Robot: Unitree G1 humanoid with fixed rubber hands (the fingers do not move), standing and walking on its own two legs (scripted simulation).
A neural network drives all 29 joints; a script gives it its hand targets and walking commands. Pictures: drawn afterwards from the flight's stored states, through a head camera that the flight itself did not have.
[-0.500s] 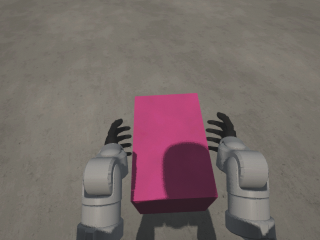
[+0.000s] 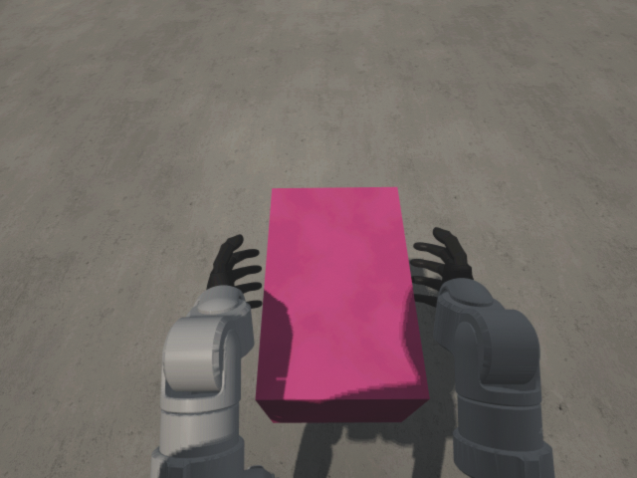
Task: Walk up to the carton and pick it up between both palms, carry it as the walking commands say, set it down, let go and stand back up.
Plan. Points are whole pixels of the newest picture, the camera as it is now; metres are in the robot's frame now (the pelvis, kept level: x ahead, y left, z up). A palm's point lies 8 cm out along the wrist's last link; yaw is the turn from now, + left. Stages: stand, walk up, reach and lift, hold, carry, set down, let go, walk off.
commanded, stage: carry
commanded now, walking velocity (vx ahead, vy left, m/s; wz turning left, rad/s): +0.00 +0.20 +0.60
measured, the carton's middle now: (335, 303) +0.34 -0.02 +0.01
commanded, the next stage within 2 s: none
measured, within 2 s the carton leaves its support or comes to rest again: neither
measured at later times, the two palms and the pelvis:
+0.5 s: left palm (50, 293) +0.31 +0.29 +0.13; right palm (285, 262) +0.33 +0.04 +0.12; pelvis +0.04 +0.14 +0.02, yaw +5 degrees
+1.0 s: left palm (59, 184) +0.52 +0.37 +0.11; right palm (231, 158) +0.55 +0.12 +0.10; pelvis +0.24 +0.21 -0.01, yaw +7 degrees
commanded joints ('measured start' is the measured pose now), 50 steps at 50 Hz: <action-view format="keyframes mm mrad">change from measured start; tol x32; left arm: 1 -299 -1022 -445 -121 -318 -38 -216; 50 -353 -1021 -486 -109 -331 3 -224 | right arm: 1 -266 1070 548 -33 324 3 242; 50 -246 1005 474 -22 267 -4 230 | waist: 1 50 -251 -399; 6 2 339 -432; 33 71 -191 -354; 50 9 222 -542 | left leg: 1 93 -33 75 -222 -23 8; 7 525 239 -431 -548 610 218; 26 623 200 -249 -757 189 231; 35 -268 21 -11 19 -118 48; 48 579 -74 218 -566 295 82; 50 900 300 -387 -639 374 235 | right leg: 1 275 -171 61 -129 409 -53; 4 229 -125 2 57 301 11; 7 -345 113 92 488 -551 80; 26 -114 238 105 -60 -97 -7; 33 662 -95 512 -339 -39 -209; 48 320 68 -27 28 560 -46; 50 -154 214 4 440 -84 26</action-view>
